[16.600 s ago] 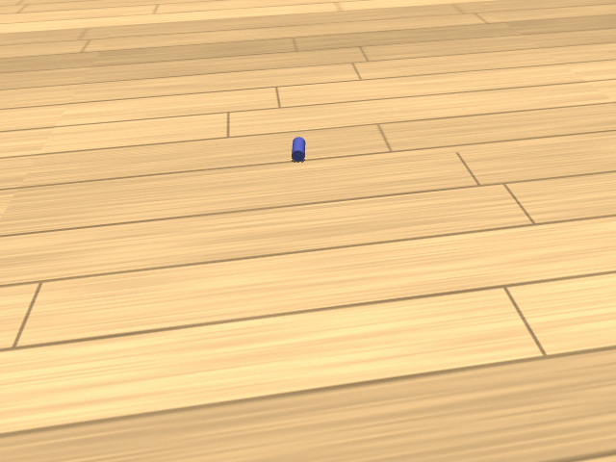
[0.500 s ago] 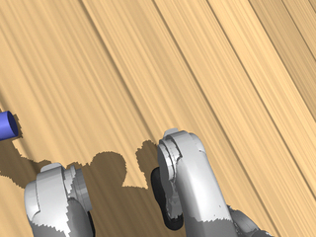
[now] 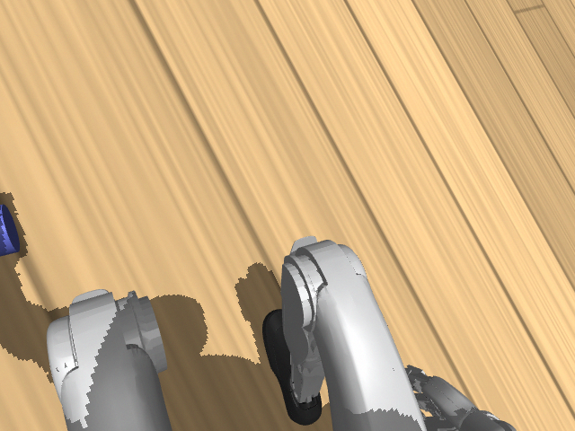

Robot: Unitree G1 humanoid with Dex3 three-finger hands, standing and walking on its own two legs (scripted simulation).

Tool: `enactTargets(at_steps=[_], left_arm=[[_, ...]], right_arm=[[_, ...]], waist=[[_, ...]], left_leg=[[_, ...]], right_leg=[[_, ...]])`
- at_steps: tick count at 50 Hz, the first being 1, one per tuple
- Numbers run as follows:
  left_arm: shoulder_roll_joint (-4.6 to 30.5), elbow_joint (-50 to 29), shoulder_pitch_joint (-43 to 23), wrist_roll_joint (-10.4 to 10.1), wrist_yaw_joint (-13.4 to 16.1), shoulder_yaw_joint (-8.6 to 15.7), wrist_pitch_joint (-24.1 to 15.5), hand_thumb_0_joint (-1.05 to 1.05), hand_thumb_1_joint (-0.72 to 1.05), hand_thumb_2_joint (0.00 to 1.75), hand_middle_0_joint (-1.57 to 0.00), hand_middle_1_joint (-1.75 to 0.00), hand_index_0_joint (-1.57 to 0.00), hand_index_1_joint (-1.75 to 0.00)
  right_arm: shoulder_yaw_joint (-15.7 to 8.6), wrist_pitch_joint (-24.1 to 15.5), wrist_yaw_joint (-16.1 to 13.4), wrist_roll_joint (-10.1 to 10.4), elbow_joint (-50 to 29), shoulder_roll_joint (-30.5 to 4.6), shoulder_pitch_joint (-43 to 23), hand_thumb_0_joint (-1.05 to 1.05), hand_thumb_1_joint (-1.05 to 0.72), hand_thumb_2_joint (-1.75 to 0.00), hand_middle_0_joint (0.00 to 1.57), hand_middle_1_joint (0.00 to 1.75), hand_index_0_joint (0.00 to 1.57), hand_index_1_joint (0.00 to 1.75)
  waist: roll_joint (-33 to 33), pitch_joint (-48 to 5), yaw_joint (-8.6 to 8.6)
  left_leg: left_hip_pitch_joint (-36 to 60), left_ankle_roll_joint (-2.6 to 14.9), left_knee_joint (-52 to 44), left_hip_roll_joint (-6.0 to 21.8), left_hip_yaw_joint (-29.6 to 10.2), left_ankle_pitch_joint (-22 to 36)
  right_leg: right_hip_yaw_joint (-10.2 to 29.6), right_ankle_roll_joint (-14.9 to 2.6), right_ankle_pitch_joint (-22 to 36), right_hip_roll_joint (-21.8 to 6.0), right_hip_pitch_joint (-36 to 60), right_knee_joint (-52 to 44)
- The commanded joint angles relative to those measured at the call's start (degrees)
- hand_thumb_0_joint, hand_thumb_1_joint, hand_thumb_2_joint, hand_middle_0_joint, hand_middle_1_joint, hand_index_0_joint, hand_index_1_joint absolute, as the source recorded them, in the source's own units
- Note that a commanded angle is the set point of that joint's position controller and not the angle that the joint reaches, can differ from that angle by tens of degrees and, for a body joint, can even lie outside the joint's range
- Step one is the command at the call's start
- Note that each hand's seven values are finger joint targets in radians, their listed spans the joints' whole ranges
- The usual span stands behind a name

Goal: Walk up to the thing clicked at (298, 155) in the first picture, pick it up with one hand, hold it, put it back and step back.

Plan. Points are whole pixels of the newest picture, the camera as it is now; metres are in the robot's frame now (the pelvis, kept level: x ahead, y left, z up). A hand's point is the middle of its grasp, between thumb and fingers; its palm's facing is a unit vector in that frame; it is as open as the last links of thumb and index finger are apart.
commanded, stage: rest palm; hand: left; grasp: from above
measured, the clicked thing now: out of the picture +0.41 +0.35 -0.25
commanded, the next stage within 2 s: close in 0.40 s
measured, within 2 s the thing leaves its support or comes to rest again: neither
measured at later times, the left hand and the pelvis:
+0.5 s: hand out of the picture +0.40 +0.34 -0.24, palm faces -0.46 -0.20 -0.86, open 14.1 cm; pelvis +0.00 +0.00 +0.00, yaw +0 degrees
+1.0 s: hand out of the picture +0.40 +0.35 -0.24, palm faces -0.46 -0.20 -0.86, open 13.2 cm; pelvis +0.00 +0.00 +0.00, yaw -1 degrees
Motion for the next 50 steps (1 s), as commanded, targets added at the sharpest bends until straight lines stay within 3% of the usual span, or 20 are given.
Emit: enactTargets(at_steps=[1,2,3,4,7,8,9,13,15,20,23,24,26,28,29,34,38,41,46,50], left_arm=[[11.4,-3.2,-16.3,-3.6,2.1,0.8,3.8,0.00,-0.54,0.99,-0.06,-0.97,-0.05,-0.98],[11.2,-2.9,-16.3,-4.0,1.3,0.7,4.4,0.00,-0.54,0.98,-0.06,-0.97,-0.05,-0.98],[15.2,-3.2,-16.2,-4.7,0.9,4.1,4.7,0.00,-0.54,0.99,-0.06,-0.97,-0.05,-0.98],[17.0,-3.5,-16.6,-4.6,0.2,5.3,5.0,0.00,-0.54,1.00,-0.06,-0.97,-0.05,-0.99],[15.1,-2.4,-15.5,-5.8,-2.8,5.3,4.9,0.00,-0.54,0.98,-0.06,-1.00,-0.05,-1.01],[16.2,-2.5,-14.8,-6.2,-3.6,6.1,4.5,0.00,-0.53,0.97,-0.05,-1.01,-0.05,-1.01],[14.8,-3.1,-15.1,-6.4,-5.0,4.8,4.0,0.00,-0.53,0.96,-0.05,-1.02,-0.06,-1.02],[16.1,-6.5,-14.7,-7.5,-7.0,4.0,1.1,0.00,-0.54,0.97,-0.06,-1.02,-0.06,-1.02],[13.5,-6.5,-13.1,-7.6,-7.8,1.7,-0.6,0.00,-0.54,0.97,-0.06,-1.02,-0.06,-1.02],[15.1,-5.7,-12.7,-7.1,-6.5,1.9,-3.6,0.00,-0.52,0.98,-0.07,-1.02,-0.07,-1.02],[18.1,-7.1,-11.7,-5.3,-4.2,4.2,-4.3,0.00,-0.53,1.01,-0.07,-1.02,-0.06,-1.03],[17.9,-5.4,-11.7,-4.5,-3.7,3.5,-4.1,0.00,-0.52,1.03,-0.08,-1.02,-0.07,-1.03],[18.7,-7.8,-12.9,-3.5,-1.9,4.5,-3.9,0.00,-0.49,1.02,-0.11,-0.98,-0.09,-1.00],[18.9,-6.2,-14.0,-2.7,-0.5,3.8,-3.0,0.00,-0.47,1.00,-0.14,-0.94,-0.12,-0.97],[15.8,-4.7,-14.1,-2.3,-0.5,1.2,-2.3,0.00,-0.46,0.98,-0.14,-0.95,-0.12,-0.97],[18.1,-4.7,-16.0,-3.6,1.1,1.9,0.9,0.00,-0.40,0.93,-0.18,-0.89,-0.16,-0.91],[17.3,-1.6,-16.1,-5.4,-0.7,2.7,3.1,0.00,-0.37,0.88,-0.19,-0.88,-0.18,-0.89],[17.9,-1.7,-16.2,-6.4,-3.0,4.2,3.4,0.00,-0.36,0.87,-0.18,-0.89,-0.18,-0.90],[18.0,-4.4,-15.1,-7.6,-6.3,3.0,1.6,0.00,-0.33,0.84,-0.21,-0.89,-0.21,-0.89],[18.8,-6.6,-13.6,-7.6,-6.6,3.1,-0.9,0.00,-0.28,0.81,-0.24,-0.88,-0.25,-0.87]], right_arm=[[-4.8,-2.3,1.4,0.5,-0.5,-18.8,8.7,0.00,-0.89,-0.90,0.20,0.30,0.20,0.30],[-4.7,-3.0,1.7,0.7,-0.8,-19.1,8.5,0.00,-0.89,-0.90,0.20,0.30,0.20,0.30],[-5.1,-3.5,1.8,0.9,-1.7,-20.1,8.1,0.00,-0.89,-0.90,0.20,0.30,0.20,0.30],[-4.8,-3.4,1.7,1.2,-1.6,-20.1,8.8,0.00,-0.89,-0.90,0.20,0.30,0.20,0.30],[-4.4,-3.8,1.9,0.9,-2.3,-18.7,9.1,0.00,-0.90,-0.90,0.20,0.30,0.20,0.30],[-3.9,-3.7,1.9,0.8,-1.9,-18.4,9.3,0.00,-0.90,-0.90,0.20,0.30,0.20,0.30],[-3.4,-3.9,2.1,0.8,-2.2,-17.5,9.3,0.00,-0.90,-0.90,0.20,0.30,0.20,0.30],[-2.8,-2.9,1.7,1.3,-2.2,-17.6,10.4,0.00,-0.90,-0.90,0.20,0.30,0.20,0.30],[-2.2,-2.5,1.9,1.2,-2.3,-16.9,10.6,0.00,-0.90,-0.90,0.20,0.30,0.20,0.30],[-1.2,-1.7,2.0,1.0,-2.4,-17.4,11.5,0.00,-0.90,-0.90,0.20,0.30,0.20,0.30],[-1.1,-1.1,1.8,0.9,-2.8,-17.7,10.9,0.00,-0.90,-0.90,0.20,0.30,0.20,0.30],[-0.7,-1.2,2.0,0.5,-3.2,-17.8,10.8,0.00,-0.90,-0.90,0.20,0.30,0.20,0.30],[-1.7,-0.9,1.9,0.0,-3.3,-18.8,10.1,0.00,-0.89,-0.90,0.20,0.30,0.20,0.30],[-1.4,-1.0,1.6,0.0,-3.0,-18.8,9.2,0.00,-0.89,-0.90,0.20,0.30,0.20,0.30],[-1.5,-1.5,1.7,-0.1,-2.9,-18.5,9.2,0.00,-0.89,-0.90,0.20,0.30,0.20,0.30],[-2.3,-3.3,1.5,0.6,-2.4,-20.3,8.9,0.00,-0.89,-0.90,0.20,0.30,0.20,0.30],[-2.6,-4.3,1.5,0.7,-3.1,-20.4,8.9,0.00,-0.89,-0.90,0.20,0.30,0.20,0.30],[-2.2,-5.0,1.7,0.9,-3.3,-20.2,10.0,0.00,-0.89,-0.90,0.20,0.30,0.20,0.30],[-1.0,-4.3,1.6,1.1,-3.2,-18.6,9.8,0.00,-0.89,-0.90,0.20,0.30,0.20,0.30],[-1.1,-2.9,1.2,1.0,-3.0,-18.9,10.4,0.00,-0.89,-0.90,0.20,0.30,0.20,0.30]], waist=[[26.4,-28.8,-1.98],[26.6,-28.5,-2.10],[25.9,-28.7,-1.82],[26.4,-30.1,-1.36],[27.5,-30.7,-1.95],[27.9,-31.5,-1.90],[28.5,-30.3,-2.82],[29.5,-32.7,-2.33],[28.3,-32.3,-3.43],[28.3,-31.7,-3.08],[30.3,-34.1,-1.36],[29.3,-32.1,-2.40],[29.4,-34.0,-1.82],[28.7,-31.8,-2.13],[27.7,-29.8,-2.97],[25.9,-28.4,-2.55],[24.4,-26.7,-3.13],[26.2,-28.5,-3.11],[28.2,-30.3,-3.18],[29.7,-33.0,-2.03]], left_leg=[[27.4,0.47,-19.5,0.4,6.1,10.0],[27.8,0.50,-19.3,0.5,5.9,9.9],[27.0,0.66,-18.9,0.6,5.5,9.8],[27.3,0.63,-19.2,0.4,5.7,10.8],[27.7,0.67,-18.7,0.3,5.9,11.2],[28.2,0.57,-19.2,0.3,5.6,11.7],[28.0,0.69,-18.1,0.3,5.9,11.5],[30.6,0.12,-18.9,0.5,4.9,16.1],[31.5,0.01,-17.5,0.7,5.3,18.3],[30.4,-0.03,-16.5,0.7,6.3,18.5],[32.5,-0.50,-17.7,0.8,5.9,19.4],[31.8,-0.53,-17.5,0.9,5.9,18.6],[31.2,-0.39,-17.6,0.8,6.2,17.9],[28.7,-0.19,-17.5,0.8,6.4,15.0],[28.2,-0.04,-17.0,0.7,6.9,13.7],[25.5,0.48,-18.6,0.8,5.8,9.7],[23.8,0.52,-18.7,1.0,5.4,6.9],[26.3,0.56,-18.2,0.8,5.2,10.2],[28.2,0.25,-17.4,0.9,5.4,14.6],[30.5,-0.30,-17.9,0.9,5.6,17.4]], right_leg=[[-10.0,-4.01,10.1,1.0,11.0,-9.0],[-9.9,-3.79,10.3,0.7,10.8,-8.6],[-9.8,-3.67,10.3,0.4,11.6,-8.4],[-9.4,-3.81,11.0,0.4,13.2,-8.6],[-9.2,-3.63,11.2,0.4,14.4,-8.3],[-9.6,-3.50,11.3,0.4,15.0,-8.1],[-9.5,-3.27,11.6,0.2,15.0,-7.7],[-10.0,-3.53,15.0,0.6,17.6,-7.8],[-10.2,-3.31,17.1,0.8,19.4,-8.0],[-10.3,-3.87,17.6,1.1,20.9,-8.7],[-10.7,-4.31,17.8,1.3,20.9,-8.1],[-10.9,-4.19,17.2,1.3,19.8,-7.7],[-10.6,-4.26,17.0,1.6,20.4,-8.6],[-10.3,-4.44,14.5,1.6,19.2,-8.8],[-10.0,-4.27,13.7,1.6,17.7,-9.1],[-10.1,-4.31,9.6,1.5,15.9,-10.8],[-9.6,-4.18,7.7,1.1,15.1,-10.6],[-9.9,-3.78,10.7,0.8,15.9,-9.3],[-9.9,-3.79,14.5,0.9,19.8,-8.8],[-10.2,-4.16,16.4,1.2,21.6,-9.1]])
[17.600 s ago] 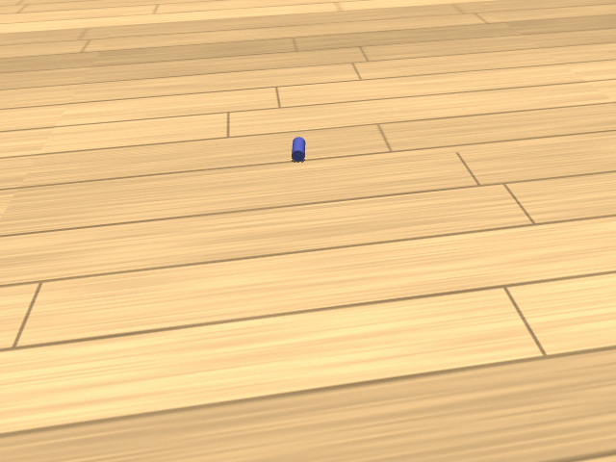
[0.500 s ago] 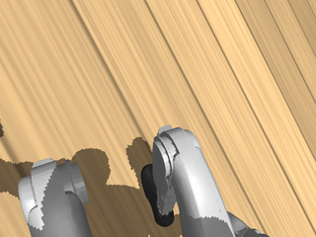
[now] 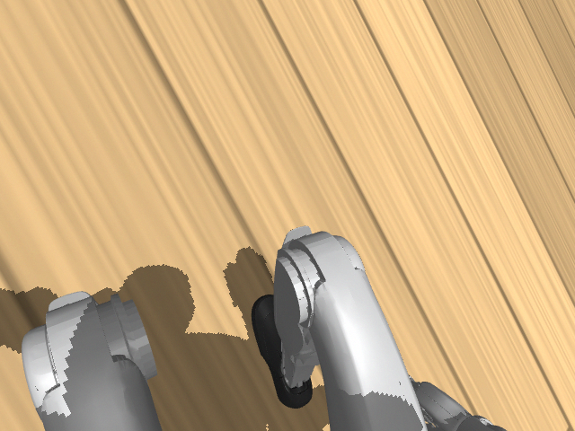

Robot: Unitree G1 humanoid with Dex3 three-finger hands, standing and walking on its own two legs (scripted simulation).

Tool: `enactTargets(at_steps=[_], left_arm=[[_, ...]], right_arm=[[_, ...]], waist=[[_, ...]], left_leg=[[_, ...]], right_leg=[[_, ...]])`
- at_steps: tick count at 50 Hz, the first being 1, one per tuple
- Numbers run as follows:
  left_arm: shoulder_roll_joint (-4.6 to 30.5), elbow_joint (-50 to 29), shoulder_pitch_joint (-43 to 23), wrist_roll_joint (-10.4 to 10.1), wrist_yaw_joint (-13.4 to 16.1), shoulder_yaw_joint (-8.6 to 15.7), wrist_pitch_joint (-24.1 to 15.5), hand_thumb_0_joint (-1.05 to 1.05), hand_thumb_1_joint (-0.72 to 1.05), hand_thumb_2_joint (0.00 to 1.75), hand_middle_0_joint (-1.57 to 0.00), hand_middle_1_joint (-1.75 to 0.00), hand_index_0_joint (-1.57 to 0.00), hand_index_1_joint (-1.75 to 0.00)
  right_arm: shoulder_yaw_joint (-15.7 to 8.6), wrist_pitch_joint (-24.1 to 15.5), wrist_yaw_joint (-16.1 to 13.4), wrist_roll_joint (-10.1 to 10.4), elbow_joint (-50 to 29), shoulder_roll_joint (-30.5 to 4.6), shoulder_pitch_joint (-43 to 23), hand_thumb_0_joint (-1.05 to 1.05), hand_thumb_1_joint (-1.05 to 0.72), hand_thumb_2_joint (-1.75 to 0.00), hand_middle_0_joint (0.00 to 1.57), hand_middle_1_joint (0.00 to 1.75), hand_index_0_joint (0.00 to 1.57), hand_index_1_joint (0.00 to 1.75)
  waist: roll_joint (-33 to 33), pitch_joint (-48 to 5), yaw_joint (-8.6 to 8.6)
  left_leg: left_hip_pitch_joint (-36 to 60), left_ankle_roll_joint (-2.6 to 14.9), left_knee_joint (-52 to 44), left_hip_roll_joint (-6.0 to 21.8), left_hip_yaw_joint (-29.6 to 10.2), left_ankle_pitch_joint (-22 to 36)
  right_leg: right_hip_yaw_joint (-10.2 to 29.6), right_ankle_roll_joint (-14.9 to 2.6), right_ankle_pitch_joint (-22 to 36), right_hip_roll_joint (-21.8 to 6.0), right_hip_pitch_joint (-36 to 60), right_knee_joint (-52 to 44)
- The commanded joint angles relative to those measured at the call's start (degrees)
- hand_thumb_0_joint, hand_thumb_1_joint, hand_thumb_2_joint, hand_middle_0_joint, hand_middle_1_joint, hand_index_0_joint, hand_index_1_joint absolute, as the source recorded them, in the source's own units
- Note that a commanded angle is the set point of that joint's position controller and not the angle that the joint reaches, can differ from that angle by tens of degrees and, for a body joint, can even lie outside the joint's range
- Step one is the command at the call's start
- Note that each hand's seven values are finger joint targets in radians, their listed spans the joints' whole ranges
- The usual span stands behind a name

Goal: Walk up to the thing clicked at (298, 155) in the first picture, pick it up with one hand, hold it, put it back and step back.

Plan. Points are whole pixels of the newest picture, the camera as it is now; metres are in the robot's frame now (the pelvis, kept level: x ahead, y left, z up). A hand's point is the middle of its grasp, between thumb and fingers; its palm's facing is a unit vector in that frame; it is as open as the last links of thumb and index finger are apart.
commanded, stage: close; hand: left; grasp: from above
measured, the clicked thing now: out of the picture +0.41 +0.36 -0.25
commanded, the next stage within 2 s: settle in 1.06 s
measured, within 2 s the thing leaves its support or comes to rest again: leaves its support in 1.36 s
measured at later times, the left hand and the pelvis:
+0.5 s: hand out of the picture +0.40 +0.35 -0.24, palm faces -0.43 -0.17 -0.89, open 10.6 cm; pelvis -0.01 +0.00 +0.00, yaw +0 degrees
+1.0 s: hand out of the picture +0.38 +0.35 -0.24, palm faces -0.47 -0.19 -0.86, open 9.7 cm; pelvis +0.00 +0.00 +0.00, yaw +0 degrees
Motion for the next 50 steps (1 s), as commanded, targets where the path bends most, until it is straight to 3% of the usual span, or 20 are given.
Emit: enactTargets(at_steps=[1,3,6,8,10,15,17,19,24,27,31,34,36,41,43,45,46,48,49,50], left_arm=[[12.0,-5.2,-9.3,-0.5,1.0,-0.3,-2.7,0.00,-0.27,0.80,-0.25,-0.87,-0.26,-0.86],[12.1,-5.9,-7.4,0.2,1.4,0.1,-3.4,0.00,-0.26,0.80,-0.26,-0.86,-0.27,-0.85],[11.7,-7.2,-9.7,0.8,2.3,-0.1,-4.2,0.00,-0.19,0.81,-0.30,-0.86,-0.31,-0.85],[13.3,-7.1,-9.9,1.6,3.5,1.0,-4.4,0.00,-0.14,0.79,-0.33,-0.87,-0.35,-0.85],[11.5,-5.4,-10.3,2.1,4.1,0.1,-4.4,0.00,-0.10,0.82,-0.37,-0.86,-0.38,-0.84],[11.5,-5.7,-13.3,3.1,5.7,-0.7,-3.5,0.00,-0.03,0.74,-0.39,-0.85,-0.43,-0.82],[11.7,-4.8,-13.3,3.0,6.2,-0.6,-2.8,0.00,0.02,0.73,-0.43,-0.83,-0.46,-0.80],[10.3,-3.3,-12.7,2.5,5.8,-2.4,-1.8,0.00,0.03,0.69,-0.44,-0.81,-0.48,-0.78],[13.5,-4.0,-13.3,1.9,4.9,0.6,-0.6,0.00,0.06,0.62,-0.45,-0.78,-0.50,-0.73],[12.0,-4.1,-13.1,1.3,3.8,0.2,-0.5,0.00,0.09,0.61,-0.48,-0.75,-0.52,-0.71],[14.9,-5.9,-12.4,1.0,3.1,1.9,-1.1,0.00,0.12,0.55,-0.50,-0.74,-0.55,-0.68],[13.3,-4.5,-9.8,0.9,2.4,1.1,-1.5,0.00,0.16,0.53,-0.52,-0.72,-0.58,-0.66],[13.5,-6.1,-8.7,0.3,2.4,1.7,-1.9,0.00,0.18,0.53,-0.54,-0.72,-0.59,-0.66],[12.4,-5.3,-9.4,0.7,2.3,1.0,-2.9,0.00,0.35,0.56,-0.66,-0.74,-0.72,-0.67],[13.8,-5.8,-9.1,0.6,2.7,2.0,-3.3,0.00,0.39,0.59,-0.70,-0.73,-0.76,-0.68],[14.3,-6.8,-10.7,0.9,3.3,2.4,-3.9,0.00,0.45,0.63,-0.75,-0.74,-0.80,-0.69],[12.8,-4.4,-10.3,1.6,3.4,1.1,-4.0,0.00,0.47,0.64,-0.77,-0.74,-0.82,-0.69],[13.2,-5.0,-11.3,1.8,4.0,0.4,-4.5,0.00,0.50,0.65,-0.81,-0.71,-0.85,-0.68],[11.5,-7.7,-13.4,1.6,4.2,-1.3,-4.7,0.00,0.51,0.64,-0.82,-0.71,-0.86,-0.67],[13.5,-4.6,-12.0,1.8,4.9,0.5,-4.5,0.00,0.54,0.63,-0.84,-0.71,-0.88,-0.67]], right_arm=[[-5.1,1.0,-0.4,0.2,-0.4,-17.6,8.6,0.00,-0.89,-0.90,0.20,0.30,0.20,0.30],[-5.2,1.7,-0.4,0.2,-0.3,-17.4,8.7,0.00,-0.89,-0.90,0.20,0.30,0.20,0.30],[-4.9,2.2,0.0,-0.2,-0.6,-17.3,9.2,0.00,-0.89,-0.90,0.20,0.30,0.20,0.30],[-5.1,2.4,-0.1,-0.2,-0.5,-17.7,8.9,0.00,-0.89,-0.90,0.20,0.30,0.20,0.30],[-5.2,2.0,0.0,-0.2,-0.8,-17.9,8.5,0.00,-0.89,-0.90,0.20,0.30,0.20,0.30],[-5.6,1.1,-0.2,-0.1,-0.3,-18.6,8.0,0.00,-0.89,-0.90,0.20,0.30,0.20,0.30],[-5.8,0.7,-0.3,-0.2,-0.1,-18.8,7.8,0.00,-0.89,-0.90,0.20,0.30,0.20,0.30],[-6.0,0.1,-0.6,-0.1,-0.4,-19.0,6.6,0.00,-0.89,-0.90,0.20,0.30,0.20,0.30],[-6.0,-0.1,-0.4,0.3,-0.7,-19.2,8.1,0.00,-0.89,-0.90,0.20,0.30,0.20,0.30],[-5.0,-0.3,-0.1,0.3,-1.2,-17.8,7.3,0.00,-0.89,-0.90,0.20,0.30,0.20,0.30],[-5.1,0.1,-0.1,0.3,-1.0,-18.2,8.0,0.00,-0.89,-0.90,0.20,0.30,0.20,0.30],[-4.8,0.4,0.2,-0.2,-1.0,-17.9,8.3,0.00,-0.89,-0.90,0.20,0.30,0.20,0.30],[-5.5,0.9,-0.2,0.2,-0.9,-18.1,8.1,0.00,-0.89,-0.90,0.20,0.30,0.20,0.30],[-5.0,1.5,0.1,-0.3,-1.0,-18.0,9.2,0.00,-0.89,-0.90,0.20,0.30,0.20,0.30],[-5.1,1.7,-0.1,-0.2,-0.7,-18.2,8.7,0.00,-0.89,-0.90,0.20,0.30,0.20,0.30],[-5.4,2.0,-0.5,-0.1,-0.9,-18.6,9.2,0.00,-0.89,-0.90,0.20,0.30,0.20,0.30],[-4.9,1.9,-0.4,-0.4,-0.7,-18.1,8.9,0.00,-0.89,-0.90,0.20,0.30,0.20,0.30],[-4.9,1.7,-0.8,-0.3,-0.9,-18.6,8.0,0.00,-0.89,-0.90,0.20,0.30,0.20,0.30],[-5.2,1.5,-1.0,0.0,-1.5,-18.6,7.1,0.00,-0.89,-0.90,0.20,0.30,0.20,0.30],[-5.0,1.5,-1.2,-0.4,-0.5,-18.8,7.8,0.00,-0.89,-0.90,0.20,0.30,0.20,0.30]], waist=[[30.8,-37.3,-0.94],[31.5,-39.0,0.41],[31.1,-37.9,-1.12],[31.3,-38.2,-0.61],[29.3,-34.7,-1.67],[28.6,-34.0,-2.28],[28.7,-33.4,-2.37],[25.8,-31.3,-2.80],[29.1,-34.8,-0.91],[29.5,-34.7,-1.28],[30.9,-36.9,-0.41],[30.2,-35.1,-1.07],[31.4,-37.5,0.34],[30.3,-35.8,-1.35],[29.2,-36.5,-0.42],[28.6,-37.0,-0.71],[26.9,-34.6,-1.89],[26.2,-34.1,-2.08],[27.3,-34.9,-1.95],[27.3,-33.9,-2.03]], left_leg=[[30.0,0.25,-17.7,1.4,7.1,18.3],[30.7,0.10,-17.9,1.4,7.2,20.1],[31.6,0.09,-17.3,1.5,7.3,20.5],[31.1,0.18,-17.4,1.5,7.3,20.1],[29.2,0.39,-17.1,1.5,7.5,17.3],[27.6,0.73,-17.3,1.4,7.4,13.5],[27.3,0.77,-18.3,1.4,6.9,11.6],[24.7,1.07,-18.3,1.4,7.1,8.0],[27.4,0.64,-19.6,1.5,5.9,11.3],[28.0,0.57,-18.4,1.5,6.0,14.0],[28.9,0.49,-18.3,1.3,6.7,15.9],[28.3,0.52,-17.8,1.3,7.3,17.3],[29.7,0.22,-18.0,1.3,7.2,18.7],[29.0,0.38,-17.9,1.3,7.0,17.5],[27.5,0.74,-17.5,1.2,7.4,15.9],[27.2,0.83,-17.5,1.3,7.4,15.3],[26.1,1.04,-16.7,1.3,7.6,14.3],[25.1,1.17,-16.7,1.3,7.5,12.7],[26.2,0.99,-17.2,1.3,7.4,12.4],[25.8,1.03,-17.6,1.3,7.2,11.4]], right_leg=[[-9.3,-5.01,17.1,1.6,20.5,-8.2],[-9.2,-5.21,18.5,1.8,21.8,-8.4],[-9.7,-4.95,19.0,1.6,20.3,-7.8],[-9.4,-5.27,18.7,1.8,20.4,-7.8],[-9.6,-5.05,16.7,1.7,18.6,-8.3],[-9.2,-4.96,13.3,1.6,16.8,-8.9],[-9.5,-4.88,11.2,1.6,15.4,-9.1],[-9.1,-4.92,8.4,1.6,15.1,-10.4],[-9.2,-4.97,11.0,1.3,15.8,-8.7],[-9.5,-4.68,13.5,1.2,15.9,-7.5],[-9.1,-4.94,15.0,1.5,18.2,-8.2],[-9.3,-4.79,16.1,1.6,18.7,-8.1],[-9.2,-5.05,17.0,1.6,19.1,-7.8],[-9.8,-4.90,16.3,1.4,18.5,-8.1],[-9.1,-5.06,15.3,1.7,19.6,-8.9],[-8.8,-5.14,15.0,1.8,19.9,-9.3],[-9.0,-4.95,14.5,1.7,18.8,-9.1],[-8.8,-4.93,12.9,1.8,18.5,-9.5],[-8.9,-4.99,12.3,1.9,17.7,-9.4],[-9.5,-4.93,11.4,1.8,17.4,-9.6]])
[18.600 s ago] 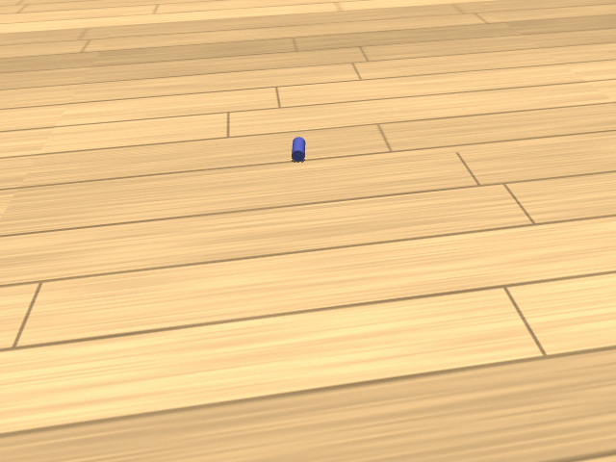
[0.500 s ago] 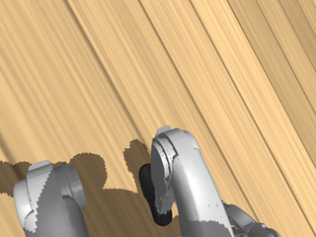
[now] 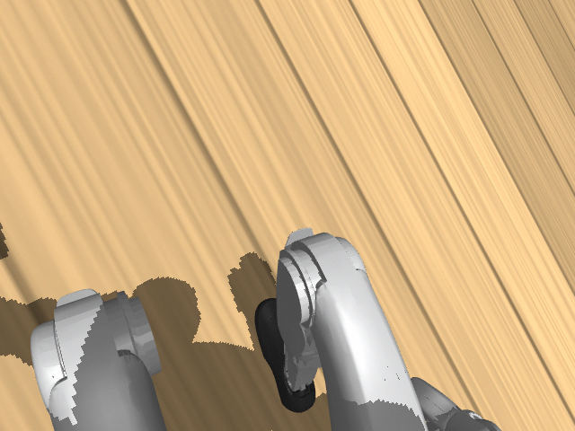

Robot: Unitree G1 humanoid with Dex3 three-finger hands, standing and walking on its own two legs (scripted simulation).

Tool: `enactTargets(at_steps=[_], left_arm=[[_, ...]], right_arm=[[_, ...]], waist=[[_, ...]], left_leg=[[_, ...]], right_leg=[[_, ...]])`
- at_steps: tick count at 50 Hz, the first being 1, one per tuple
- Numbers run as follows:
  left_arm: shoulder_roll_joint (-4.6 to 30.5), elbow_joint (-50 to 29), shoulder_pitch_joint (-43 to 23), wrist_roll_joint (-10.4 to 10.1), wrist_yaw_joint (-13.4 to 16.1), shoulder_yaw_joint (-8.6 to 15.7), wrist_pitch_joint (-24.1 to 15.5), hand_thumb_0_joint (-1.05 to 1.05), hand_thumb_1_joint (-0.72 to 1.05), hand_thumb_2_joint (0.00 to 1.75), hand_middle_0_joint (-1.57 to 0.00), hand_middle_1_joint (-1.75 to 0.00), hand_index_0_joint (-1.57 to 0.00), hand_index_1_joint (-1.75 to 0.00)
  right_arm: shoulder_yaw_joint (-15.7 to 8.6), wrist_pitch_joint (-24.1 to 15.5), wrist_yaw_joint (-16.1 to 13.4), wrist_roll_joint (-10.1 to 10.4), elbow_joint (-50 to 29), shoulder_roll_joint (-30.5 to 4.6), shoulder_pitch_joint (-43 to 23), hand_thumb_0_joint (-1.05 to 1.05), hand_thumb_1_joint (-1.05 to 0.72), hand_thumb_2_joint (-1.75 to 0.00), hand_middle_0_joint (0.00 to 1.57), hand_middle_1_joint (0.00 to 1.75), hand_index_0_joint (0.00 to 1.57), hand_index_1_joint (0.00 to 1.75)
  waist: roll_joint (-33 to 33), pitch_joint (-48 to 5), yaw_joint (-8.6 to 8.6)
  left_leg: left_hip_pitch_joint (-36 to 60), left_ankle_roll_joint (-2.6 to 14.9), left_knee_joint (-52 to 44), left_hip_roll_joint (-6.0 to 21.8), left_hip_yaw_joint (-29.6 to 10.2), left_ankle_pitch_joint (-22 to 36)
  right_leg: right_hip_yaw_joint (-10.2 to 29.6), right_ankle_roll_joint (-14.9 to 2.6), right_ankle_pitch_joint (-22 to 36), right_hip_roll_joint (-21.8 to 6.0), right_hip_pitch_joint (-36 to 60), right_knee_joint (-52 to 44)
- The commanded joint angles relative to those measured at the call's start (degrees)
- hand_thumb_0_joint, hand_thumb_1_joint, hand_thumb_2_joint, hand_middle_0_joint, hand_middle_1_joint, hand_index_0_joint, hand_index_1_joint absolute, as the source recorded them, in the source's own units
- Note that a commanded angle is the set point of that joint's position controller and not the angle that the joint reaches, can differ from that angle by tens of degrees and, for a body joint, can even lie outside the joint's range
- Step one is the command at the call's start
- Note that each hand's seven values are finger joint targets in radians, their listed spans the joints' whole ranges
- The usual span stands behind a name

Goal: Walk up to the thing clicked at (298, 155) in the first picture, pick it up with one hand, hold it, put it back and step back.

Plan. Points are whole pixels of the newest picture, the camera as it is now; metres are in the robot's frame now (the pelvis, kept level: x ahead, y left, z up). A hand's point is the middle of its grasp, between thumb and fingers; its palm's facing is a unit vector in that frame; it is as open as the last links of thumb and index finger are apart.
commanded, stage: close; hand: left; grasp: from above
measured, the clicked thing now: out of the picture +0.40 +0.35 -0.25
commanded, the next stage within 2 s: settle in 0.06 s
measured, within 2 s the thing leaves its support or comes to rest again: leaves its support in 0.36 s
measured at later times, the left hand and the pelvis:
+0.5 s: hand out of the picture +0.41 +0.37 -0.21, palm faces -0.39 -0.17 -0.91, open 9.7 cm; pelvis +0.01 +0.00 +0.01, yaw +0 degrees
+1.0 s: hand out of the picture +0.39 +0.36 -0.11, palm faces -0.44 -0.12 -0.89, open 9.7 cm; pelvis -0.01 -0.01 +0.04, yaw +5 degrees
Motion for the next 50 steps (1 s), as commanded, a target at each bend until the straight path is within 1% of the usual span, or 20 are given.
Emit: enactTargets(at_steps=[1,6,8,11,14,18,22,26,28,29,30,32,33,35,36,38,40,44,48,50], left_arm=[[13.7,-5.2,-13.9,-0.3,3.6,-0.2,-0.9,0.00,0.56,0.62,-0.86,-0.70,-0.90,-0.65],[13.6,-6.8,-15.3,0.4,4.9,-0.9,0.5,0.00,0.60,0.62,-0.92,-0.64,-0.94,-0.61],[12.1,-8.5,-16.6,-0.7,4.8,-1.6,1.0,0.00,0.62,0.67,-0.96,-0.62,-0.96,-0.61],[14.3,-8.3,-16.7,-0.8,4.6,0.4,1.9,0.00,0.62,0.70,-1.00,-0.65,-1.01,-0.64],[13.1,-7.3,-15.3,-1.3,2.9,0.8,3.6,0.00,0.62,0.65,-0.99,-0.62,-1.01,-0.61],[16.4,-14.3,-14.1,-2.4,1.1,4.7,4.5,0.00,0.63,0.67,-1.01,-0.62,-1.02,-0.61],[13.3,-19.1,-11.2,-4.4,-2.5,5.1,5.0,0.00,0.66,0.66,-1.04,-0.60,-1.04,-0.59],[5.9,-26.9,-8.7,-6.9,-6.8,0.9,5.0,0.00,0.65,0.62,-1.04,-0.57,-1.05,-0.56],[7.2,-28.5,-8.9,-7.4,-8.5,1.9,5.2,0.00,0.66,0.60,-1.03,-0.55,-1.05,-0.54],[2.2,-29.3,-9.5,-7.8,-10.1,-1.7,5.0,0.00,0.67,0.59,-1.05,-0.54,-1.06,-0.53],[3.7,-28.8,-8.5,-8.0,-10.7,0.2,5.1,0.00,0.68,0.60,-1.05,-0.54,-1.06,-0.53],[1.6,-30.7,-11.2,-8.2,-12.3,-2.0,4.5,0.00,0.68,0.60,-1.07,-0.52,-1.07,-0.52],[4.1,-27.6,-10.1,-7.5,-12.5,-0.2,4.6,0.00,0.68,0.64,-1.08,-0.53,-1.07,-0.53],[0.3,-32.0,-15.0,-8.3,-14.2,-3.6,3.4,0.00,0.71,0.63,-1.09,-0.54,-1.09,-0.54],[2.3,-27.3,-12.8,-7.5,-14.6,-2.1,3.5,0.00,0.72,0.64,-1.10,-0.55,-1.11,-0.55],[1.7,-28.3,-13.2,-7.8,-15.7,-3.1,2.5,0.00,0.70,0.65,-1.09,-0.53,-1.09,-0.54],[5.3,-30.7,-15.4,-6.9,-15.4,-1.4,1.7,0.00,0.75,0.66,-1.12,-0.56,-1.13,-0.55],[5.0,-30.8,-16.1,-5.7,-15.2,-1.5,1.0,0.00,0.76,0.72,-1.14,-0.56,-1.13,-0.57],[5.9,-31.7,-16.4,-5.4,-14.3,-0.3,1.2,0.00,0.80,0.76,-1.20,-0.54,-1.18,-0.57],[3.9,-30.8,-15.3,-5.4,-14.6,-1.7,1.8,0.00,0.81,0.77,-1.21,-0.54,-1.18,-0.57]], right_arm=[[-6.1,-0.4,-1.0,0.3,0.4,-20.3,8.1,0.00,-0.89,-0.90,0.20,0.30,0.20,0.30],[-6.5,-1.4,-1.1,-0.1,0.6,-20.3,8.3,0.00,-0.89,-0.90,0.20,0.30,0.20,0.30],[-7.0,-2.0,-0.8,0.6,0.8,-20.6,7.4,0.00,-0.89,-0.90,0.20,0.30,0.20,0.30],[-7.0,-2.1,-0.3,0.6,1.2,-20.5,8.6,0.00,-0.90,-0.90,0.20,0.30,0.20,0.30],[-7.8,-2.4,0.3,0.9,1.2,-20.2,8.8,0.00,-0.90,-0.90,0.20,0.30,0.20,0.30],[-9.2,-2.2,0.6,1.7,1.1,-20.3,9.4,0.00,-0.90,-0.90,0.20,0.30,0.20,0.30],[-11.8,-1.2,1.2,2.9,1.0,-19.4,10.5,0.00,-0.90,-0.90,0.20,0.30,0.20,0.30],[-13.9,0.9,1.4,5.3,-0.6,-18.0,11.1,0.00,-0.90,-0.90,0.20,0.30,0.20,0.30],[-14.9,2.5,1.0,6.3,-0.1,-18.2,13.2,0.00,-0.90,-0.90,0.20,0.30,0.20,0.30],[-14.7,2.8,1.1,6.7,-0.6,-16.8,13.1,0.00,-0.90,-0.90,0.20,0.30,0.20,0.30],[-15.6,3.5,0.8,6.9,-0.1,-17.5,14.2,0.00,-0.90,-0.90,0.20,0.30,0.20,0.30],[-15.3,4.5,0.4,7.7,-0.6,-16.2,14.2,0.00,-0.90,-0.90,0.20,0.30,0.20,0.30],[-15.7,5.1,0.0,8.0,0.4,-16.8,15.4,0.00,-0.90,-0.90,0.20,0.30,0.20,0.30],[-15.2,5.5,-0.5,8.6,-0.2,-15.1,15.0,0.00,-0.90,-0.90,0.20,0.30,0.20,0.30],[-15.3,5.5,-1.0,8.7,-1.1,-16.0,14.3,0.00,-0.90,-0.90,0.20,0.30,0.20,0.30],[-15.3,5.8,-1.8,9.1,-1.2,-15.3,14.4,0.00,-0.90,-0.90,0.20,0.30,0.20,0.30],[-15.2,6.5,-2.7,9.2,-0.7,-14.7,14.1,0.00,-0.90,-0.90,0.20,0.30,0.20,0.30],[-15.2,7.2,-3.8,9.6,-1.1,-13.9,14.0,0.00,-0.90,-0.90,0.20,0.30,0.20,0.30],[-15.6,8.0,-4.9,9.9,-1.0,-13.6,14.3,0.00,-0.90,-0.90,0.20,0.30,0.20,0.30],[-15.9,8.2,-5.1,10.1,-0.8,-13.1,15.0,0.00,-0.90,-0.90,0.20,0.30,0.20,0.30]], waist=[[26.4,-31.8,-2.90],[28.4,-34.3,-2.61],[29.9,-34.3,-2.21],[31.7,-35.8,-1.78],[33.1,-35.6,-1.50],[37.5,-39.9,1.15],[37.8,-43.1,2.91],[36.8,-47.8,4.62],[33.8,-48.9,4.87],[31.5,-47.2,4.47],[30.4,-48.7,4.50],[26.8,-46.4,4.14],[24.4,-45.1,3.93],[22.4,-44.0,3.78],[20.8,-41.7,3.76],[18.9,-40.0,3.97],[22.7,-43.8,5.78],[24.3,-45.3,5.85],[25.9,-47.8,7.32],[25.4,-47.1,6.98]], left_leg=[[25.5,0.94,-17.8,1.4,7.4,9.5],[28.1,0.53,-18.3,1.7,7.3,10.5],[28.7,0.33,-19.0,1.6,6.6,11.4],[29.4,0.16,-19.2,1.8,6.2,13.5],[30.3,0.02,-18.4,1.6,7.2,15.3],[33.4,-0.42,-20.3,1.3,7.5,17.0],[34.2,-0.52,-20.9,1.0,8.4,19.0],[33.9,-0.09,-22.7,0.7,9.2,19.9],[32.3,0.45,-23.1,0.4,9.4,20.2],[32.2,0.64,-22.8,0.3,9.7,20.1],[32.4,0.79,-23.2,0.3,9.4,20.2],[29.7,1.42,-23.7,0.1,9.5,17.0],[27.9,1.89,-23.6,0.0,9.8,14.9],[25.9,2.30,-24.4,-0.4,10.4,11.8],[25.2,2.38,-24.5,-0.6,10.2,9.9],[24.6,2.56,-25.4,-0.6,10.6,6.8],[27.0,2.11,-26.1,-0.8,11.1,7.4],[29.7,1.81,-27.0,-0.8,11.7,9.8],[31.2,1.74,-27.9,-1.0,12.5,11.5],[31.4,1.77,-28.7,-0.7,12.5,11.2]], right_leg=[[-9.5,-4.82,9.4,1.6,15.8,-9.5],[-9.0,-5.04,10.5,1.7,17.4,-9.7],[-9.6,-4.90,11.0,1.3,15.5,-9.0],[-9.5,-5.12,12.9,1.3,15.7,-8.3],[-9.1,-5.07,14.4,1.1,15.3,-7.7],[-8.8,-5.41,14.6,0.6,15.6,-7.4],[-8.0,-5.63,15.6,0.4,15.7,-8.0],[-6.7,-6.39,16.4,0.2,17.4,-10.3],[-6.0,-6.37,16.8,-0.1,17.8,-11.1],[-5.7,-6.34,16.5,0.0,16.9,-11.7],[-5.7,-6.13,16.6,-0.3,17.6,-12.3],[-5.1,-6.12,14.5,-0.3,17.3,-13.9],[-4.7,-6.04,13.2,-0.4,18.1,-14.9],[-4.2,-6.01,10.5,-0.4,18.5,-16.5],[-4.2,-6.17,8.5,-0.6,17.3,-16.9],[-3.7,-6.20,5.1,-0.5,17.1,-18.3],[-3.4,-6.45,5.3,-0.6,18.0,-17.9],[-3.4,-6.75,7.3,-0.8,17.8,-17.7],[-2.9,-6.88,8.8,-1.2,18.2,-18.3],[-2.9,-7.04,8.6,-1.0,18.4,-18.6]])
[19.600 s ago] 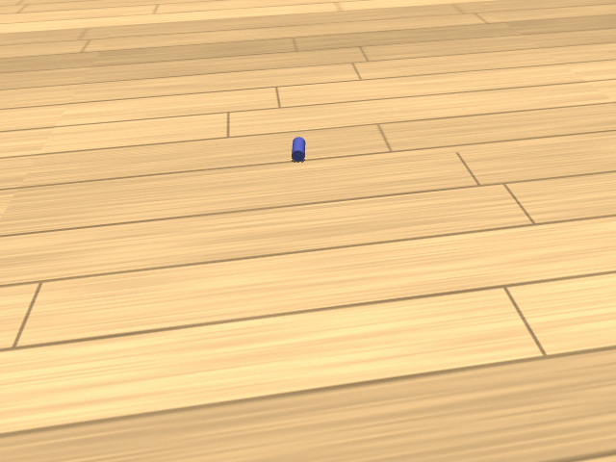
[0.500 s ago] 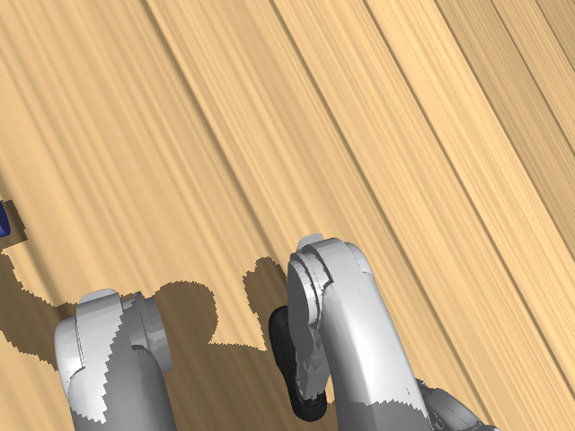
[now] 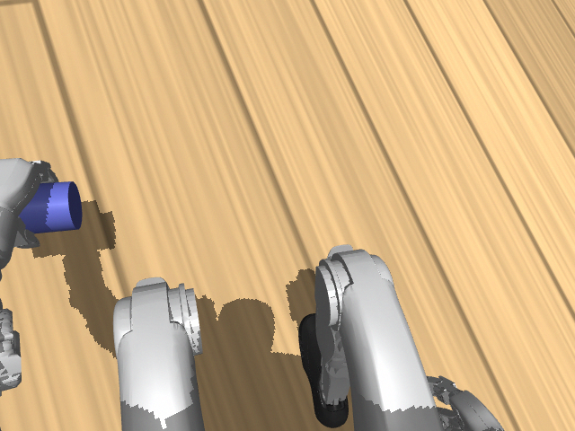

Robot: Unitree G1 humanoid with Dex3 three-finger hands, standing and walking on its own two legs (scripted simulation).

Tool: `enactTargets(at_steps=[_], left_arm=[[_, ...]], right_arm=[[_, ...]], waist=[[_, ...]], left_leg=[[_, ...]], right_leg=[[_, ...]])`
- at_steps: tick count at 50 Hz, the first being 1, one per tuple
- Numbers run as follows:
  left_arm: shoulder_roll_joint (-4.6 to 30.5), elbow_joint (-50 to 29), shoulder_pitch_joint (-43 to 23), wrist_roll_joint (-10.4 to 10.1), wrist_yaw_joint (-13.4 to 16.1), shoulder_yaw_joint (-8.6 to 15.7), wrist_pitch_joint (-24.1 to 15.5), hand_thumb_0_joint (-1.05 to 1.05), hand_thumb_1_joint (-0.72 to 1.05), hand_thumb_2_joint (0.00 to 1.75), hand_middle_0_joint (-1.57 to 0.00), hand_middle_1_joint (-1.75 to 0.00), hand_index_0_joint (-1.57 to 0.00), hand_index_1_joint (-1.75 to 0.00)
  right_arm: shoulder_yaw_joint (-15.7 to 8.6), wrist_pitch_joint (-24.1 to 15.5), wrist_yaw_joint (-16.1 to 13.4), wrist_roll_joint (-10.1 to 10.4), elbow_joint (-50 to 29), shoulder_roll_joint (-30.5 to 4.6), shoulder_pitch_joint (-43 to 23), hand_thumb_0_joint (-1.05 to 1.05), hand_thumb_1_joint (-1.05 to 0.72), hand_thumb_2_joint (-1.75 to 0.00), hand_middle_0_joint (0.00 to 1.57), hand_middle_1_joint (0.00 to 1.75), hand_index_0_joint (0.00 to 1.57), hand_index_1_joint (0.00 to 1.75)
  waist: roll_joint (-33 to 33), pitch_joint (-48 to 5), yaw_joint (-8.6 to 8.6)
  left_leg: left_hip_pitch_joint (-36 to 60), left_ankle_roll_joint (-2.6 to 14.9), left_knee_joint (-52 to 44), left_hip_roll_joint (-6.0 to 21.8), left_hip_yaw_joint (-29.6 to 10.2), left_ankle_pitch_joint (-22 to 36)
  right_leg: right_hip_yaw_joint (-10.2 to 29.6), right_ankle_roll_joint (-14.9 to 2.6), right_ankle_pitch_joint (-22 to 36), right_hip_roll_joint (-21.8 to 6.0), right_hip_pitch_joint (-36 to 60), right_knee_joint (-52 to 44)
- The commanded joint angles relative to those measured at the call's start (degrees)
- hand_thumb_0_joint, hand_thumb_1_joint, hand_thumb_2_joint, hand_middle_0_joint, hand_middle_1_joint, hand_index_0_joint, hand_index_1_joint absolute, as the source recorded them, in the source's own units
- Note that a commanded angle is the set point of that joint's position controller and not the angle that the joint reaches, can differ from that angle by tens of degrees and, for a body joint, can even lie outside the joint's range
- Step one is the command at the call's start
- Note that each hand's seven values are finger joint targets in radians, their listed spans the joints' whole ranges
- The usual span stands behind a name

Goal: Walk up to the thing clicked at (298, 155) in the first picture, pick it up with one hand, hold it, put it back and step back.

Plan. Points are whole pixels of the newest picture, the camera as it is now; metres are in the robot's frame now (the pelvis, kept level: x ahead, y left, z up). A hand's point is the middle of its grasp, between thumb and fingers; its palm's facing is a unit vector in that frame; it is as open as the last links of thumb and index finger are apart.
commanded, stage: lift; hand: left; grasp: from above
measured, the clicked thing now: (24, 209) +0.44 +0.33 -0.17
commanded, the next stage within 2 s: hold in 1.78 s
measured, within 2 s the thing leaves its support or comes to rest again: neither
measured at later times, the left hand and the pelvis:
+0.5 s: hand out of the picture +0.41 +0.34 -0.06, palm faces -0.47 -0.08 -0.88, open 9.7 cm; pelvis +0.00 +0.00 +0.06, yaw +2 degrees
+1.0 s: hand out of the picture +0.34 +0.30 +0.14, palm faces -0.43 -0.12 -0.90, open 9.7 cm; pelvis +0.00 +0.00 +0.22, yaw +5 degrees
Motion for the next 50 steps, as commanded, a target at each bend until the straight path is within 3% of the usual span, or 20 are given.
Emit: enactTargets(at_steps=[1,5,6,7,10,13,15,17,18,22,27,33,35,36,41,44,46,48,50], left_arm=[[15.9,-10.0,-18.4,-1.3,2.3,2.3,0.8,0.00,0.80,0.79,-1.21,-0.53,-1.17,-0.57],[15.1,-11.0,-17.0,-2.2,1.5,1.9,2.0,0.00,0.83,0.80,-1.26,-0.57,-1.23,-0.61],[13.9,-10.8,-16.5,-2.8,1.0,1.6,2.4,0.00,0.81,0.74,-1.18,-0.52,-1.15,-0.53],[14.9,-12.4,-17.1,-3.3,0.6,2.3,2.6,0.00,0.80,0.77,-1.25,-0.54,-1.21,-0.58],[14.7,-14.9,-15.3,-4.8,-1.7,2.2,3.8,0.00,0.78,0.72,-1.17,-0.55,-1.16,-0.56],[16.3,-19.8,-15.1,-6.8,-3.9,3.8,4.6,0.00,0.79,0.74,-1.18,-0.56,-1.17,-0.57],[13.2,-20.8,-13.1,-7.6,-5.9,1.8,4.9,0.00,0.79,0.76,-1.19,-0.57,-1.17,-0.59],[14.7,-23.1,-11.6,-7.4,-7.3,2.6,4.8,0.00,0.78,0.73,-1.16,-0.57,-1.16,-0.58],[14.2,-23.4,-9.3,-7.9,-8.0,2.8,5.0,0.00,0.78,0.72,-1.16,-0.57,-1.16,-0.57],[11.1,-29.4,-6.3,-10.0,-10.1,1.5,5.0,0.00,0.77,0.74,-1.14,-0.59,-1.14,-0.59],[9.8,-36.7,-2.5,-12.2,-11.9,0.6,5.9,0.00,0.77,0.73,-1.13,-0.59,-1.14,-0.58],[7.4,-45.9,1.4,-14.6,-13.7,-0.6,8.0,0.00,0.76,0.73,-1.11,-0.59,-1.11,-0.58],[8.0,-48.8,3.8,-15.0,-13.8,0.5,8.8,0.00,0.76,0.74,-1.10,-0.60,-1.11,-0.60],[6.3,-50.1,4.1,-15.5,-14.2,-0.7,9.2,0.00,0.78,0.74,-1.11,-0.60,-1.12,-0.60],[6.0,-53.5,8.5,-16.7,-14.9,-0.5,11.3,0.00,0.76,0.74,-1.10,-0.58,-1.10,-0.58],[1.9,-53.9,12.7,-17.9,-16.2,-3.3,12.8,0.00,0.76,0.72,-1.10,-0.56,-1.11,-0.56],[2.6,-54.8,15.3,-18.0,-16.7,-2.4,13.6,0.00,0.76,0.70,-1.07,-0.59,-1.09,-0.57],[-0.3,-57.5,17.1,-18.8,-17.2,-4.7,14.1,0.00,0.77,0.72,-1.08,-0.60,-1.10,-0.59],[-0.6,-57.3,17.0,-19.3,-17.2,-4.8,14.4,0.00,0.76,0.70,-1.08,-0.59,-1.09,-0.58]], right_arm=[[-5.4,0.3,-1.1,0.8,-0.7,-13.8,11.1,0.00,-0.90,-0.90,0.20,0.30,0.20,0.30],[-6.2,0.8,-1.8,1.5,-0.6,-13.5,12.6,0.00,-0.92,-0.91,0.20,0.30,0.20,0.30],[-6.2,0.8,-1.9,1.4,-0.6,-13.5,12.9,0.00,-0.88,-0.89,0.20,0.30,0.20,0.30],[-6.5,1.0,-2.1,1.7,-0.7,-13.7,13.1,0.00,-0.91,-0.91,0.20,0.30,0.20,0.30],[-7.4,1.4,-2.4,2.5,-1.5,-13.6,13.5,0.00,-0.90,-0.91,0.20,0.30,0.20,0.30],[-7.7,2.1,-3.0,3.4,-2.3,-13.4,13.9,0.00,-0.90,-0.91,0.20,0.30,0.20,0.30],[-8.0,2.4,-3.4,3.7,-2.8,-12.7,13.8,0.00,-0.90,-0.91,0.20,0.30,0.20,0.30],[-8.2,3.0,-3.9,4.3,-3.1,-12.6,13.9,0.00,-0.90,-0.90,0.20,0.30,0.20,0.30],[-8.4,3.2,-4.1,4.5,-3.6,-12.5,13.5,0.00,-0.90,-0.90,0.20,0.30,0.20,0.30],[-8.8,3.8,-4.9,5.5,-4.9,-12.0,12.8,0.00,-0.90,-0.90,0.20,0.30,0.20,0.30],[-9.2,4.3,-6.0,6.7,-6.9,-11.2,11.4,0.00,-0.90,-0.90,0.20,0.30,0.20,0.30],[-9.8,4.7,-8.0,7.8,-7.9,-10.4,9.9,0.00,-0.90,-0.90,0.20,0.30,0.20,0.30],[-9.7,4.9,-8.6,8.0,-8.3,-10.1,9.5,0.00,-0.90,-0.90,0.20,0.30,0.20,0.30],[-9.8,5.0,-9.0,8.1,-8.3,-9.9,9.2,0.00,-0.89,-0.90,0.20,0.30,0.20,0.30],[-9.3,5.3,-10.6,8.8,-9.1,-8.7,7.5,0.00,-0.89,-0.90,0.20,0.30,0.20,0.30],[-9.0,5.3,-11.6,9.2,-9.2,-7.8,6.2,0.00,-0.89,-0.90,0.20,0.30,0.20,0.30],[-8.7,5.1,-12.2,9.6,-9.2,-7.5,5.6,0.00,-0.89,-0.89,0.20,0.30,0.20,0.30],[-8.6,4.9,-12.8,9.8,-9.8,-6.6,5.1,0.00,-0.89,-0.90,0.20,0.30,0.20,0.30],[-8.2,4.5,-13.5,10.0,-9.1,-6.2,4.7,0.00,-0.89,-0.90,0.20,0.30,0.20,0.30]], waist=[[18.6,-38.2,0.20],[19.0,-41.2,0.85],[18.0,-40.6,0.39],[18.5,-41.2,0.83],[19.7,-43.3,2.07],[18.8,-44.8,2.96],[17.5,-42.9,2.27],[16.3,-43.1,2.94],[15.6,-42.4,3.71],[15.7,-41.5,4.26],[14.6,-40.7,4.79],[15.0,-42.3,5.46],[15.4,-43.6,6.34],[15.2,-43.8,6.14],[13.3,-41.5,7.06],[11.6,-37.3,7.09],[11.0,-37.2,7.81],[9.2,-36.2,7.58],[7.9,-33.0,7.26]], left_leg=[[30.4,2.56,-17.7,-0.4,7.7,8.9],[31.9,2.70,-18.7,-0.4,8.3,11.3],[31.9,2.67,-19.1,-0.4,7.8,11.0],[32.5,2.66,-20.1,-0.4,7.6,10.5],[35.4,2.48,-22.4,-0.1,7.0,9.6],[35.3,2.85,-23.5,-0.4,7.7,10.3],[35.1,3.07,-24.4,-0.1,7.5,9.1],[35.0,3.29,-25.5,-0.2,7.4,8.9],[35.4,3.31,-26.1,-0.2,7.4,8.6],[38.0,3.11,-30.7,0.3,6.1,5.9],[40.6,3.29,-35.6,0.6,5.3,3.2],[50.0,2.67,-41.6,1.4,4.7,5.7],[52.7,2.53,-43.2,1.2,5.1,8.5],[54.3,2.55,-43.9,1.4,5.2,9.2],[59.9,2.55,-50.7,1.7,5.5,9.4],[62.8,2.52,-55.2,2.1,5.9,7.6],[65.4,2.46,-57.8,2.1,6.0,7.7],[67.4,2.67,-59.9,2.0,6.8,7.7],[68.6,2.69,-62.2,2.2,6.9,7.7]], right_leg=[[-6.0,-5.34,9.1,1.5,18.1,-12.7],[-5.6,-5.30,11.2,1.3,20.5,-13.6],[-5.8,-5.24,10.9,1.2,20.0,-13.5],[-5.8,-5.24,10.5,1.1,20.0,-13.8],[-5.7,-5.43,9.9,0.9,20.8,-14.4],[-4.8,-5.21,10.4,0.7,24.1,-16.4],[-4.7,-5.11,9.6,0.8,24.4,-17.8],[-4.5,-5.11,9.3,0.9,25.8,-19.0],[-4.3,-5.10,8.8,0.8,26.0,-19.7],[-4.3,-4.99,7.1,0.9,26.9,-22.0],[-3.7,-4.88,5.4,1.2,30.0,-26.1],[-3.2,-4.70,7.7,1.1,35.1,-30.9],[-2.8,-4.63,9.5,0.9,38.1,-32.7],[-2.7,-4.54,10.1,0.8,38.9,-33.7],[-2.1,-4.29,10.1,1.0,47.0,-40.4],[-1.6,-4.09,8.6,1.1,50.6,-45.4],[-1.3,-4.13,8.5,1.3,54.3,-47.9],[-0.7,-4.09,8.4,1.5,58.2,-51.6],[-0.4,-3.97,8.5,1.5,60.8,-54.4]])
